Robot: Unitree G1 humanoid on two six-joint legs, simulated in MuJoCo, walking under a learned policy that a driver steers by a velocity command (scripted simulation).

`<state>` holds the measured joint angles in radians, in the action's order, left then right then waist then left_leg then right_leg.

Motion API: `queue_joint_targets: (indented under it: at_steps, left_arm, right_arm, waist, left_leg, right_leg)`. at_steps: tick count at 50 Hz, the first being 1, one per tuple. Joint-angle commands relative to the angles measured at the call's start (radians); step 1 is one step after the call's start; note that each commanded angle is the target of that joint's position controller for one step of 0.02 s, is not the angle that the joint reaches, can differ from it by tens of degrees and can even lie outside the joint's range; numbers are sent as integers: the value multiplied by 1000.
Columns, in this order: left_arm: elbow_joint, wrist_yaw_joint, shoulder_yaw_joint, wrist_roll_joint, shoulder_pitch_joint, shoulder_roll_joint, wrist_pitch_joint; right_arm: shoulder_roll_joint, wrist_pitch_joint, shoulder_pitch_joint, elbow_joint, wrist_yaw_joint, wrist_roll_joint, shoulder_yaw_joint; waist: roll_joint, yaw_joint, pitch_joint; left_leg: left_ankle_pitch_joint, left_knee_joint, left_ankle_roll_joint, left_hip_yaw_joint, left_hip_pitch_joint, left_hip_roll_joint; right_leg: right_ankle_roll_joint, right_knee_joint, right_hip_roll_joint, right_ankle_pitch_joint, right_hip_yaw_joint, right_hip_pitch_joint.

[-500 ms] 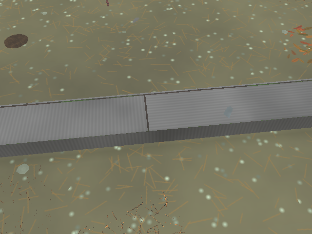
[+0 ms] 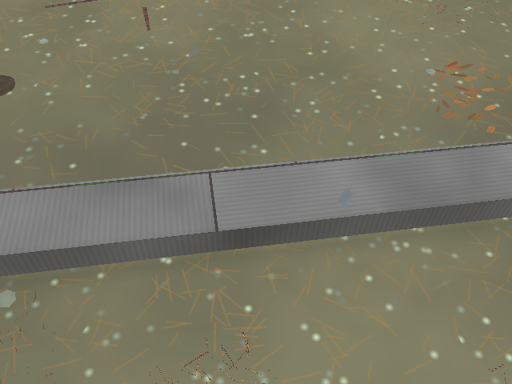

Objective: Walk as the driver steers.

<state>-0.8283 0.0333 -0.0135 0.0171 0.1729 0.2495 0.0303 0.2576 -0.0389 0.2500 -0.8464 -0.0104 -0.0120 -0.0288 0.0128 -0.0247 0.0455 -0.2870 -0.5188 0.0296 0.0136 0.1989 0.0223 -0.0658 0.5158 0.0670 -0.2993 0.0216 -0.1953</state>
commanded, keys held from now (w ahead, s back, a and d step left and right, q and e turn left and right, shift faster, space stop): q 0.50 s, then w+q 0.06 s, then w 0.14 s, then w+e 0.30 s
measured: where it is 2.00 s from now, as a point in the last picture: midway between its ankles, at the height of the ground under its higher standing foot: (226, 346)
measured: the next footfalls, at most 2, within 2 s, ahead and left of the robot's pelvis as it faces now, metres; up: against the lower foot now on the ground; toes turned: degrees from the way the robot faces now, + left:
right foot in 0.36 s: +0.05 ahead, -0.11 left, +0.00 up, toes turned +16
left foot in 0.82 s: +0.01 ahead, +0.11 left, +0.00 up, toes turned +23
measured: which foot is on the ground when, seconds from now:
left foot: down 0.00-0.36, up 0.38-0.80, down 0.82-1.00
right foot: down 0.00-0.00, up 0.02-0.34, down 0.36-0.82, up 0.84-1.00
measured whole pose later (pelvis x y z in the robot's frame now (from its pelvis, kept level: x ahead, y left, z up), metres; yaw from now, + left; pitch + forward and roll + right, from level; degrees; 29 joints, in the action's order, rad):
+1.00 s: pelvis +0.07 +0.04 +0.01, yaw +19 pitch +0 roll +0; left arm -0.89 -0.04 -0.06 0.03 0.34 0.28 -0.01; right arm 0.23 0.06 0.30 -0.87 -0.01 -0.03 -0.02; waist 0.06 0.01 0.02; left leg -0.25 -0.26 0.05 -0.09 0.01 0.04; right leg -0.07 1.03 -0.02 -0.27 -0.04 -0.52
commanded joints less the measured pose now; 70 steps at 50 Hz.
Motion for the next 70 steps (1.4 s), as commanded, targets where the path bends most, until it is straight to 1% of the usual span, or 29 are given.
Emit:
queue_joint_targets:
  at_steps: [1,2,4,7,12,16,17,18,19,20,22,25,31,37,40,41,42,43,45,47,55,59,62,64,65,66,67,69,70]
  left_arm:
    - [79,14,-41,-6,-18,111,-1]
    - [83,16,-41,0,-47,120,7]
    - [71,4,-45,-4,-35,116,12]
    - [72,-7,-44,1,-29,117,10]
    - [104,-2,-35,-11,-53,111,3]
    - [91,8,-37,-12,59,120,-13]
    - [84,16,-43,-4,96,138,-22]
    - [91,26,-59,13,109,226,-27]
    - [125,21,-77,13,20,322,-18]
    - [125,13,-67,21,33,268,-15]
    - [147,8,-37,12,-55,157,-18]
    - [146,15,-37,10,-21,153,-26]
    - [85,-3,-63,13,154,193,-47]
    - [29,-41,-69,17,177,188,-74]
    - [11,-51,-65,-10,149,167,-63]
    - [37,-55,-42,-9,111,95,-68]
    - [99,-56,-20,-5,47,21,-72]
    - [85,-46,-49,5,50,129,-67]
    - [29,-64,-65,-12,129,146,-67]
    - [-5,-71,-66,7,150,130,-57]
    - [83,-105,-42,16,-62,43,-47]
    - [134,-117,-28,19,-154,33,-46]
    - [110,-101,-44,24,-33,75,-45]
    - [32,-83,-77,33,220,139,-57]
    - [21,-65,-110,41,295,246,-55]
    - [45,-67,-126,15,247,313,-48]
    - [36,-63,-124,-5,229,286,-42]
    - [30,-51,-98,-8,135,190,-50]
    - [28,-46,-90,-11,103,167,-59]
  right_arm:
    - [250,29,44,45,-1,8,-62]
    - [210,32,87,43,5,1,-53]
    - [194,23,21,51,-1,3,-59]
    - [170,7,-31,69,-6,6,-62]
    - [209,-5,5,64,2,-1,-86]
    - [217,-15,-97,91,14,4,-92]
    - [198,-14,-115,101,13,12,-87]
    - [132,-9,-73,112,13,13,-72]
    - [112,-7,-31,118,3,5,-69]
    - [188,-10,-42,108,1,-18,-83]
    - [183,-19,-19,71,17,-10,-93]
    - [160,-29,-15,67,46,-7,-82]
    - [137,-26,-162,127,81,-20,-63]
    - [79,17,-177,119,70,-19,-27]
    - [86,50,24,36,41,-30,-28]
    - [149,65,162,-1,25,-44,-44]
    - [276,75,228,5,12,-39,-69]
    - [275,77,196,-1,-1,-35,-72]
    - [139,89,42,31,0,-19,-33]
    - [93,108,12,40,-6,-20,-18]
    - [77,139,92,-24,3,-13,-12]
    - [118,140,131,-57,-8,-10,-19]
    - [165,125,127,-65,-20,-15,-30]
    - [188,108,124,-54,-20,-15,-36]
    - [110,113,166,-16,-5,-6,-18]
    - [83,124,145,47,13,3,-16]
    - [138,135,14,70,18,-6,-25]
    - [115,150,17,65,19,-3,-15]
    - [111,136,24,66,18,-21,-15]
  waist:
    - [-251,12,-30]
    - [-223,-24,-39]
    - [-115,16,-24]
    - [-131,27,-45]
    - [-155,-13,-87]
    - [-164,52,-96]
    - [-128,72,-92]
    - [72,48,-95]
    - [250,17,-70]
    - [155,23,-54]
    - [70,-23,5]
    - [122,1,-26]
    - [125,100,-4]
    - [129,80,32]
    - [41,-38,-3]
    - [-105,-101,-79]
    - [-288,-133,-90]
    - [-170,-116,10]
    - [-130,-10,82]
    - [-122,12,63]
    - [-104,5,97]
    - [-91,-3,93]
    - [-117,65,-22]
    - [-82,177,-175]
    - [77,169,-273]
    - [216,119,-372]
    - [67,153,-278]
    - [-46,62,-66]
    - [-48,27,-33]
  left_leg:
    - [634,160,205,440,-69,-319]
    - [670,207,283,507,-100,-378]
    - [539,206,260,391,-69,-281]
    - [459,192,193,308,-92,-175]
    - [419,160,190,384,-90,-181]
    - [361,113,113,425,33,-128]
    - [238,70,62,407,106,-81]
    - [-10,-102,5,292,218,20]
    - [-291,-291,-27,102,334,160]
    - [-294,-467,-25,114,305,70]
    - [-176,-585,-27,102,286,44]
    - [-118,-606,-63,50,325,36]
    - [-99,-393,-60,41,408,2]
    - [-146,-77,15,-55,142,7]
    - [51,184,50,-86,-265,28]
    - [-95,265,66,122,-457,-147]
    - [-372,389,134,498,-506,-410]
    - [-370,394,195,505,-342,-445]
    - [-250,413,133,304,-253,-325]
    - [1,418,102,154,-242,-267]
    - [450,400,109,-119,-186,-227]
    - [652,356,96,-181,-233,-259]
    - [1116,85,77,-228,-317,-276]
    - [951,-328,59,-240,-173,-253]
    - [406,-675,24,-240,131,-174]
    - [-245,-964,-12,-89,436,32]
    - [-145,-975,3,46,538,-33]
    - [-10,-783,5,31,468,-119]
    - [-12,-723,-8,36,408,-136]
  right_leg:
    - [26,204,16,-63,13,-167]
    - [35,384,20,-297,-34,-243]
    - [53,515,-15,-236,-78,-271]
    - [89,425,-22,-155,-55,-273]
    - [96,240,-12,-136,-51,-207]
    - [72,-44,11,-13,-41,9]
    - [62,-184,-26,49,-74,100]
    - [18,-314,-254,-60,-304,170]
    - [-102,-354,-455,-10,-538,90]
    - [-165,-327,-478,58,-518,9]
    - [-129,-294,-343,155,-301,-39]
    - [-113,-239,-274,367,-149,75]
    - [-141,-365,-349,-166,-230,223]
    - [-142,-364,-322,-94,-144,65]
    - [-107,-178,-251,7,-90,-172]
    - [-63,42,-165,-76,-10,-320]
    - [-24,311,-34,-279,58,-551]
    - [-42,455,-61,-252,-88,-571]
    - [-39,498,-105,-83,-125,-541]
    - [-8,532,-114,23,-97,-510]
    - [39,365,-121,233,3,-544]
    - [-17,151,-93,229,95,-419]
    - [-91,117,-1,104,145,-241]
    - [-150,15,39,72,94,112]
    - [-236,-30,-200,-123,-245,385]
    - [-370,-194,-417,-128,-808,535]
    - [-337,-244,-381,-79,-713,476]
    - [-260,-272,-314,149,-478,183]
    - [-237,-280,-263,251,-407,91]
